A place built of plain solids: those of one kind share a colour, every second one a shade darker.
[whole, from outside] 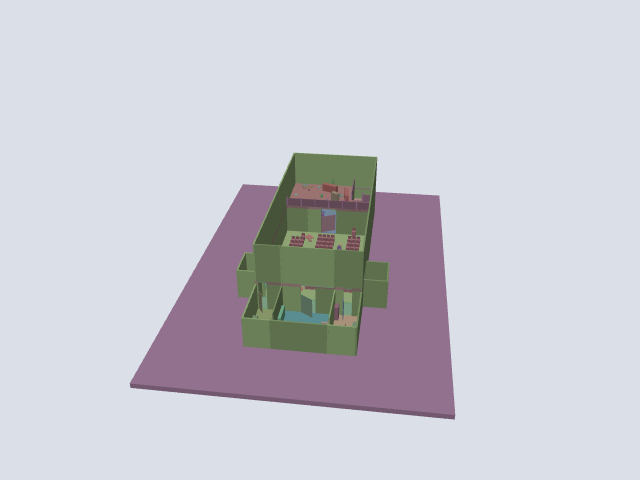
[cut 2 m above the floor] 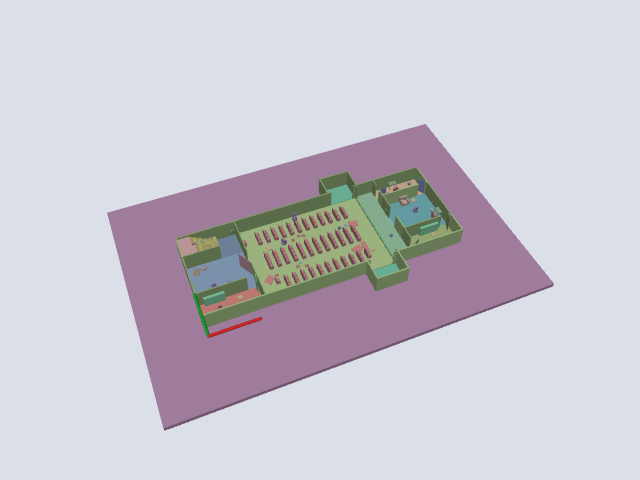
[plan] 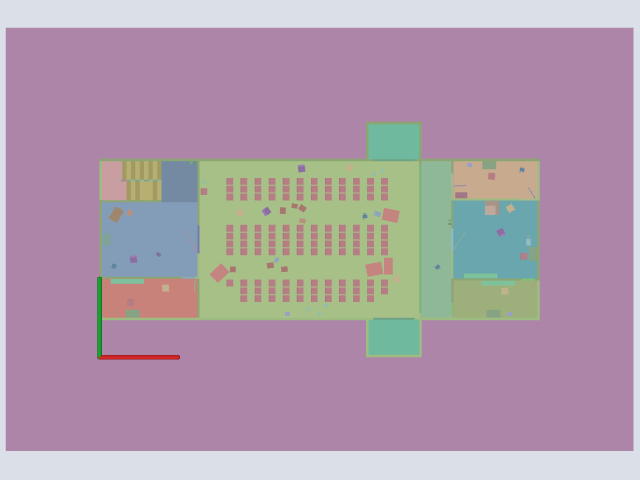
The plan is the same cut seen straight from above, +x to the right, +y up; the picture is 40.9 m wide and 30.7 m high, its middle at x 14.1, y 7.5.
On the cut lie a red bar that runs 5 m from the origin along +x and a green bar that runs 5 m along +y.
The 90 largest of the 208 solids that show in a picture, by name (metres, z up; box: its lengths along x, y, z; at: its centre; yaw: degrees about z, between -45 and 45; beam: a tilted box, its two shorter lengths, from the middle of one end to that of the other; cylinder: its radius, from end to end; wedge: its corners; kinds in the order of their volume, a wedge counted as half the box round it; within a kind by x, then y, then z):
{
 "under_1": {"box": [40.16, 27.07, 0.5], "at": [14.08, 7.54, -0.33]},
 "wall_1": {"box": [0.16, 4.77, 3.42], "at": [0.08, 7.54, 1.41]},
 "wall_2": {"box": [0.16, 10.01, 4.08], "at": [0.08, 7.54, 5.46]},
 "wall_3": {"box": [0.16, 2.49, 3.42], "at": [0.08, 11.29, 1.41]},
 "wall_4": {"box": [3.97, 0.13, 3.42], "at": [1.99, 9.98, 1.41]},
 "wall_5": {"box": [5.29, 0.13, 3.42], "at": [2.65, 5.08, 1.41]},
 "wall_6": {"box": [0.13, 2.49, 3.42], "at": [6.33, 3.77, 1.41]},
 "wall_7": {"box": [0.13, 1.48, 3.42], "at": [6.33, 5.89, 1.41]},
 "wall_8": {"box": [0.13, 4.11, 3.42], "at": [6.33, 10.49, 1.41]},
 "wall_9": {"box": [17.2, 0.031, 3.42], "at": [8.6, 2.38, 1.41]},
 "wall_10": {"box": [17.2, 0.031, 3.42], "at": [8.6, 12.69, 1.41]},
 "wall_11": {"box": [17.5, 0.13, 3.42], "at": [8.75, 2.46, 1.41]},
 "wall_12": {"box": [17.5, 0.13, 3.42], "at": [8.75, 12.61, 1.41]},
 "wall_13": {"box": [22.66, 0.16, 4.08], "at": [11.33, 2.45, 5.46]},
 "wall_14": {"box": [22.66, 0.16, 4.08], "at": [11.33, 12.62, 5.46]},
 "wall_15": {"box": [0.16, 2.21, 3.42], "at": [17.12, 1.26, 1.41]},
 "wall_16": {"box": [0.16, 2.21, 3.42], "at": [17.12, 13.8, 1.41]},
 "wall_17": {"box": [3.57, 0.16, 3.42], "at": [18.82, 0.08, 1.41]},
 "wall_18": {"box": [3.57, 0.16, 3.42], "at": [18.82, 14.99, 1.41]},
 "wall_19": {"box": [0.13, 0.3, 3.42], "at": [20.52, 2.68, 1.41]},
 "wall_20": {"box": [0.16, 2.21, 3.42], "at": [20.53, 1.26, 1.41]},
 "wall_21": {"box": [0.16, 2.21, 3.42], "at": [20.53, 13.8, 1.41]},
 "wall_22": {"box": [0.13, 2.38, 4.08], "at": [22.57, 3.72, 5.46]},
 "wall_23": {"box": [0.13, 1.43, 3.42], "at": [22.57, 4.2, 1.41]},
 "wall_24": {"box": [0.13, 1.79, 3.42], "at": [22.57, 5.93, 1.41]},
 "wall_25": {"box": [0.13, 4.99, 4.08], "at": [22.57, 7.54, 5.46]},
 "wall_26": {"box": [0.13, 1.79, 3.42], "at": [22.57, 9.13, 1.41]},
 "wall_27": {"box": [0.13, 0.79, 3.42], "at": [22.57, 10.55, 1.41]},
 "wall_28": {"box": [0.13, 2.38, 4.08], "at": [22.57, 11.35, 5.46]},
 "wall_29": {"box": [0.13, 0.79, 3.42], "at": [22.57, 12.15, 1.41]},
 "wall_30": {"box": [8.01, 0.13, 3.42], "at": [24.16, 2.46, 1.41]},
 "wall_31": {"box": [8.01, 0.13, 3.42], "at": [24.16, 12.61, 1.41]},
 "wall_32": {"box": [7.71, 0.031, 3.42], "at": [24.3, 2.38, 1.41]},
 "wall_33": {"box": [7.71, 0.031, 3.42], "at": [24.3, 12.69, 1.41]},
 "wall_34": {"box": [4.52, 0.13, 3.42], "at": [24.76, 4.97, 1.41]},
 "wall_35": {"box": [4.52, 0.13, 3.42], "at": [24.76, 10.1, 1.41]},
 "wall_36": {"box": [0.31, 0.13, 3.42], "at": [28.0, 4.97, 1.41]},
 "wall_37": {"box": [0.16, 2.38, 3.42], "at": [28.08, 3.72, 1.41]},
 "wall_38": {"box": [0.16, 4.99, 3.42], "at": [28.08, 7.54, 1.41]},
 "wall_39": {"box": [0.16, 2.38, 3.42], "at": [28.08, 11.35, 1.41]},
 "floor_nave_1": {"box": [14.05, 10.01, 0.5], "at": [13.43, 7.54, -0.25]},
 "stair_1": {"box": [0.28, 1.19, 1.92], "at": [1.59, 11.95, 0.66]},
 "stair_2": {"box": [0.56, 1.19, 1.74], "at": [1.73, 11.95, 0.57]},
 "stair_3": {"box": [0.84, 1.19, 1.56], "at": [1.87, 11.95, 0.48]},
 "stair_4": {"box": [1.12, 1.19, 1.38], "at": [2.01, 11.95, 0.39]},
 "stair_5": {"box": [1.4, 1.19, 1.2], "at": [2.15, 11.95, 0.3]},
 "stair_6": {"box": [1.68, 1.19, 1.02], "at": [2.29, 11.95, 0.21]},
 "stair_7": {"box": [1.96, 1.19, 0.84], "at": [2.43, 11.95, 0.12]},
 "stair_8": {"box": [2.24, 1.19, 0.66], "at": [2.57, 11.95, 0.03]},
 "stair_9": {"box": [2.52, 1.19, 0.48], "at": [2.71, 11.95, -0.06]},
 "stair_10": {"box": [2.24, 1.19, 2.28], "at": [2.85, 10.64, 0.84]},
 "stair_11": {"box": [1.96, 1.19, 2.46], "at": [2.99, 10.64, 0.93]},
 "stair_12": {"box": [1.68, 1.19, 2.64], "at": [3.13, 10.64, 1.02]},
 "stair_13": {"box": [1.4, 1.19, 2.82], "at": [3.27, 10.64, 1.11]},
 "stair_14": {"box": [0.56, 1.19, 3.36], "at": [3.69, 10.64, 1.38]},
 "stair_15": {"box": [0.28, 1.19, 3.54], "at": [3.83, 10.64, 1.47]},
 "floor_altar_1": {"box": [5.37, 4.99, 0.68], "at": [25.32, 7.54, -0.16]},
 "floor_narthex_1": {"box": [6.11, 4.77, 0.5], "at": [3.21, 7.54, -0.25]},
 "floor_narthex_2": {"box": [2.3, 2.62, 0.5], "at": [5.12, 11.23, -0.25]},
 "floor_solea_1": {"box": [1.92, 10.01, 0.68], "at": [21.54, 7.54, -0.16]},
 "floor_diakonikon_1": {"box": [5.37, 2.38, 0.68], "at": [25.32, 3.72, -0.16]},
 "floor_prothesis_1": {"box": [5.37, 2.38, 0.68], "at": [25.32, 11.35, -0.16]},
 "floor_baptistery_1": {"box": [6.11, 2.49, 0.5], "at": [3.21, 3.77, -0.25]},
 "upper_floor_loft_1": {"box": [6.24, 7.52, 0.16], "at": [3.28, 6.29, 3.34]},
 "stair_landing_1": {"box": [1.29, 1.3, 2.1], "at": [0.8, 11.89, 0.75]},
 "stair_landing_2": {"box": [1.57, 1.19, 2.1], "at": [0.94, 10.64, 0.75]},
 "floor_kliros_1": {"box": [3.25, 2.24, 0.5], "at": [18.82, 1.28, -0.25]},
 "floor_kliros_2": {"box": [3.25, 2.24, 0.5], "at": [18.82, 13.79, -0.25]},
 "bookcase_1": {"box": [2.14, 0.31, 1.15], "at": [1.78, 4.85, 0.57]},
 "bookcase_2": {"box": [2.14, 0.31, 1.15], "at": [24.39, 5.21, 0.76]},
 "bookcase_3": {"box": [2.14, 0.31, 1.15], "at": [25.51, 4.74, 0.76]},
 "table_trolley_1": {"box": [0.5, 1.9, 0.9], "at": [1.98, 7.17, 3.87], "yaw": -21.4},
 "table_trolley_2": {"box": [1.9, 0.5, 0.9], "at": [3.77, 9.38, 3.87], "yaw": 6.6},
 "wall_band_1": {"box": [0.13, 2.49, 0.31], "at": [6.33, 3.77, 3.27]},
 "wall_band_2": {"box": [0.13, 4.11, 0.31], "at": [6.33, 10.49, 3.27]},
 "wall_band_3": {"box": [17.5, 0.13, 0.31], "at": [8.75, 2.46, 3.27]},
 "floor_gap_solea_step_1": {"box": [0.13, 9.41, 0.68], "at": [20.52, 7.54, -0.16]},
 "stair_guard_1": {"box": [0.08, 10.01, 0.95], "at": [6.36, 7.54, 3.9]},
 "stack_trolley_1": {"box": [0.5, 0.9, 1.02], "at": [4.38, 8.07, 3.93], "yaw": -31.3},
 "flat_shelf_1": {"box": [0.76, 0.39, 1.46], "at": [23.13, 10.37, 0.91]},
 "armchair_club_1": {"box": [0.92, 0.9, 0.35], "at": [25.11, 9.55, 0.43]},
 "armchair_club_2": {"box": [0.92, 0.33, 0.38], "at": [25.11, 9.85, 0.79]},
 "floor_gap_kliros_open_1": {"box": [2.65, 0.13, 0.5], "at": [18.82, 2.46, -0.25]},
 "floor_gap_kliros_open_2": {"box": [2.65, 0.13, 0.5], "at": [18.82, 12.61, -0.25]},
 "leaf_nave_door_1": {"box": [0.05, 1.81, 2.09], "at": [5.86, 7.43, 1.04], "yaw": 27.0},
 "leaf_altar_door_1": {"box": [0.05, 1.41, 2.09], "at": [23.01, 7.42, 1.23], "yaw": -33.0},
 "floor_gap_altar_door_1": {"box": [0.13, 1.41, 0.68], "at": [22.57, 7.53, -0.16]},
 "stacking_chair_1": {"box": [0.42, 0.44, 0.67], "at": [6.68, 10.6, 0.34]},
 "floor_gap_nave_door_1": {"box": [0.13, 1.81, 0.5], "at": [6.33, 7.53, -0.25]},
 "wall_foot_1": {"box": [0.13, 4.99, 0.17], "at": [22.57, 7.54, 3.35]}
}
